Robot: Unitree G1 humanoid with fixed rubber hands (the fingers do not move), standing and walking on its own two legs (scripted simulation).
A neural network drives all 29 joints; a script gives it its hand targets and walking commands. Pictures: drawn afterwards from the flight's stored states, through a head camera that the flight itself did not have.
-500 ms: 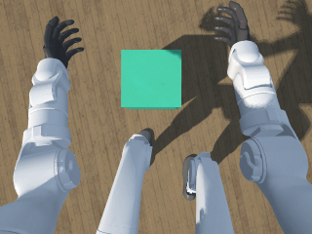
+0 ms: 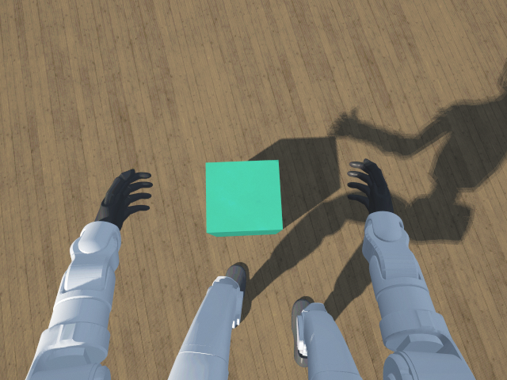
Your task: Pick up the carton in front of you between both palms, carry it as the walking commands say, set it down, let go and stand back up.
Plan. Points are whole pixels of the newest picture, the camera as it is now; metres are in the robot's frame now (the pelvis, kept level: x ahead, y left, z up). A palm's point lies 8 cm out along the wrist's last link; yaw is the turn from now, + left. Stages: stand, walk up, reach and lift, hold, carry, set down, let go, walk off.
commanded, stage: let go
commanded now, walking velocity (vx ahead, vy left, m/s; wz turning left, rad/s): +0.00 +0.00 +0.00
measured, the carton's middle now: (244, 202) +0.42 +0.09 -0.59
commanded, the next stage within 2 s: stand in 0.96 s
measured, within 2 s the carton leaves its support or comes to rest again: neither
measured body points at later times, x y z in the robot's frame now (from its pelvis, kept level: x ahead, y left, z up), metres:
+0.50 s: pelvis +0.05 -0.04 +0.06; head +0.11 -0.04 +0.51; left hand +0.21 +0.20 -0.01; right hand +0.26 -0.26 -0.02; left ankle +0.08 +0.09 -0.68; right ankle +0.00 -0.16 -0.68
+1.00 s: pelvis +0.06 -0.04 +0.06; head +0.07 -0.03 +0.51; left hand +0.21 +0.23 -0.02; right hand +0.25 -0.26 -0.02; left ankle +0.08 +0.09 -0.68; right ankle +0.00 -0.16 -0.68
